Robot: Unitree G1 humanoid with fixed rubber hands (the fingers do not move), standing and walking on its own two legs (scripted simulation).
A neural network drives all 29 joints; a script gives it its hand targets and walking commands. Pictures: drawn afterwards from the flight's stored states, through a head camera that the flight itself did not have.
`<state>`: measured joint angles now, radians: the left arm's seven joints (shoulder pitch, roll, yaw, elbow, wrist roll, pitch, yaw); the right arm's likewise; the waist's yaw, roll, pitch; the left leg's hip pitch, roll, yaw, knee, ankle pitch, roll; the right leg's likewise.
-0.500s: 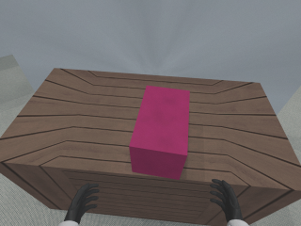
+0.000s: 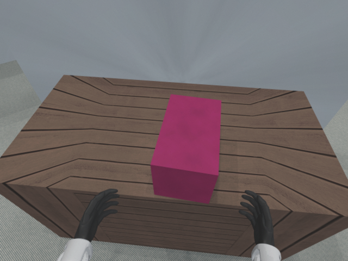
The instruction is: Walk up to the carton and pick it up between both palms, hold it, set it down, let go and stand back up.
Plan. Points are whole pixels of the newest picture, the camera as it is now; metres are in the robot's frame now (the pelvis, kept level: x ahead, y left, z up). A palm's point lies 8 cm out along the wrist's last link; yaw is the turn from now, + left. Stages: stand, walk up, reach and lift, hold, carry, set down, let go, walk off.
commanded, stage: reach and lift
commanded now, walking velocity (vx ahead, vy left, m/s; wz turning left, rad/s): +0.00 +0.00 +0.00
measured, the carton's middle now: (188, 146) +0.44 -0.02 -0.06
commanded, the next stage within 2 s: none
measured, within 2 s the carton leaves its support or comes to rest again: neither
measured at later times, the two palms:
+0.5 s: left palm (100, 185) +0.27 +0.20 +0.01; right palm (260, 195) +0.25 -0.18 +0.00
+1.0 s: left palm (113, 144) +0.36 +0.18 +0.06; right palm (261, 161) +0.32 -0.18 +0.05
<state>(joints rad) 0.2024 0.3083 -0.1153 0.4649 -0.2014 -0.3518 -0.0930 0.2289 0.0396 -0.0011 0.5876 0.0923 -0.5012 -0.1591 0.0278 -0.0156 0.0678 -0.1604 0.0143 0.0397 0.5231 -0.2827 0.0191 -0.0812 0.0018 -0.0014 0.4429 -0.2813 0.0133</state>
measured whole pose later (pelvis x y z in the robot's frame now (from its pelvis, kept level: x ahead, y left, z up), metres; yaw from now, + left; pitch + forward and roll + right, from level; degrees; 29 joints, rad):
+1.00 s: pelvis +0.01 -0.01 +0.01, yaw +0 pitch +1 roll -1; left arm -0.40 0.27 0.02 0.62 -0.17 0.02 -0.07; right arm -0.28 -0.04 0.04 0.56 0.19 -0.13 -0.30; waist -0.04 -0.01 0.02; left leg -0.22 0.02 0.04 0.44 -0.23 0.01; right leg -0.15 0.01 0.00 0.37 -0.23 0.01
